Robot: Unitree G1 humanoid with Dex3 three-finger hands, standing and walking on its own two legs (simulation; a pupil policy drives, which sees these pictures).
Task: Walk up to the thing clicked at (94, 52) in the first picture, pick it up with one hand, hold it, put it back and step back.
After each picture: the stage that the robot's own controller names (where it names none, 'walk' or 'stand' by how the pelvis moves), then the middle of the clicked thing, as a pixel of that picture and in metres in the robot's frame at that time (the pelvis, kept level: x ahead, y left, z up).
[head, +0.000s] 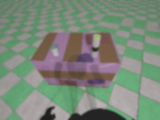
stand; (95, 46) +0.70 -0.01 -0.02
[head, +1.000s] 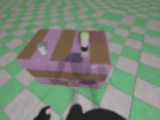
rise first; (84, 46) +0.64 +0.12 +0.01
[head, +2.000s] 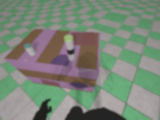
stand; (70, 48) +0.57 +0.23 +0.02
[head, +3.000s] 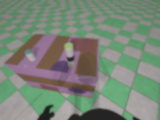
stand; (70, 56) +0.54 +0.22 -0.02
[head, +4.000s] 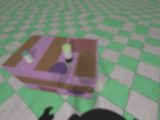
stand; (68, 57) +0.52 +0.23 -0.02
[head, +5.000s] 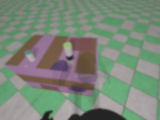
stand; (69, 55) +0.56 +0.23 -0.02
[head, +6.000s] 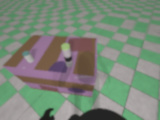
stand; (67, 56) +0.54 +0.24 -0.02
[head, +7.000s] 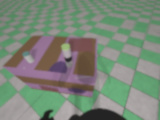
stand; (67, 56) +0.54 +0.24 -0.02
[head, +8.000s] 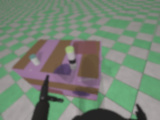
rise first; (71, 58) +0.53 +0.23 -0.02
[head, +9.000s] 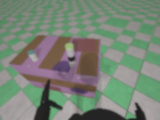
go down; (71, 56) +0.54 +0.24 -0.02
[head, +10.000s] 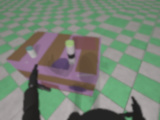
go down; (71, 53) +0.56 +0.22 -0.01
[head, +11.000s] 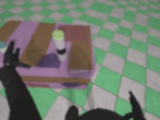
go down; (60, 47) +0.53 +0.22 +0.04
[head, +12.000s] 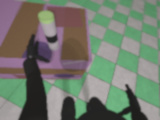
close in; (51, 34) +0.55 +0.23 +0.07
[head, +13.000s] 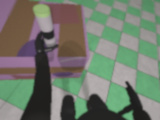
close; (47, 30) +0.57 +0.23 +0.10
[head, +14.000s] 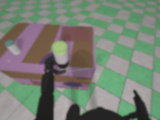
lift; (62, 60) +0.37 +0.19 +0.11
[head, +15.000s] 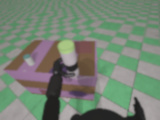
lift; (70, 62) +0.31 +0.13 +0.20
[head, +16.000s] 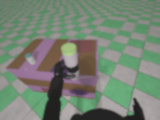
hold; (71, 64) +0.32 +0.13 +0.17
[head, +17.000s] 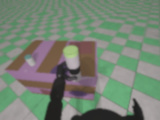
hold; (73, 66) +0.31 +0.12 +0.16
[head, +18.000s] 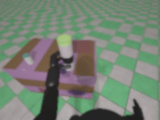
crouch; (67, 55) +0.36 +0.17 +0.19
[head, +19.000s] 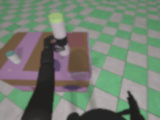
lower; (60, 37) +0.48 +0.18 +0.21
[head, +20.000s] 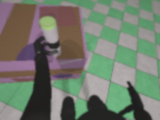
lower; (52, 40) +0.51 +0.19 +0.08
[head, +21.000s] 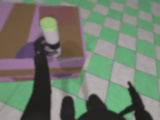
lower; (53, 41) +0.51 +0.18 +0.09
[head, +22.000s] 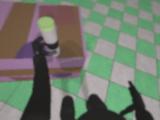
lower; (51, 40) +0.51 +0.19 +0.09
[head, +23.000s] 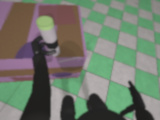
lower; (51, 40) +0.51 +0.19 +0.09
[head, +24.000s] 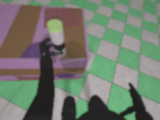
open; (58, 42) +0.50 +0.17 +0.09
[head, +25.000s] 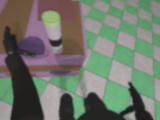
sink last; (55, 37) +0.51 +0.18 +0.09
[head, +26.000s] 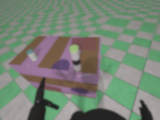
sink last; (75, 59) +0.49 +0.18 +0.03
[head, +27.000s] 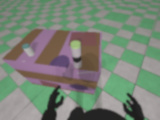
stand; (76, 56) +0.48 +0.16 +0.04
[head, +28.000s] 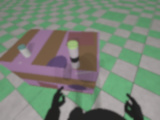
stand; (74, 56) +0.48 +0.16 +0.05
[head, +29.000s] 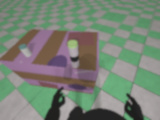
stand; (74, 55) +0.49 +0.17 +0.05
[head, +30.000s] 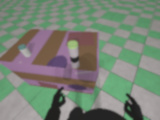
stand; (74, 56) +0.48 +0.16 +0.04
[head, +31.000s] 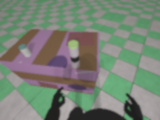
stand; (74, 55) +0.48 +0.16 +0.04
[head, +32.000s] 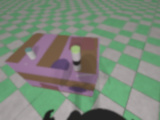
stand; (76, 59) +0.49 +0.16 +0.00
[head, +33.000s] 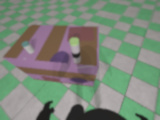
walk; (75, 52) +0.52 +0.16 -0.01
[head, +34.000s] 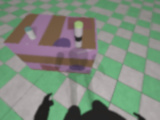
walk; (78, 36) +0.70 +0.15 -0.01
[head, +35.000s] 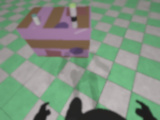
walk; (73, 16) +1.01 +0.28 +0.01
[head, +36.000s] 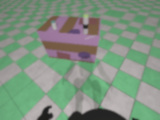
stand; (85, 24) +1.13 +0.15 -0.01
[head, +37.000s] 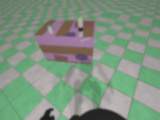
stand; (80, 27) +1.13 +0.20 -0.02
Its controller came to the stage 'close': yes
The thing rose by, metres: 0.23
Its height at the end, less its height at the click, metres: +0.00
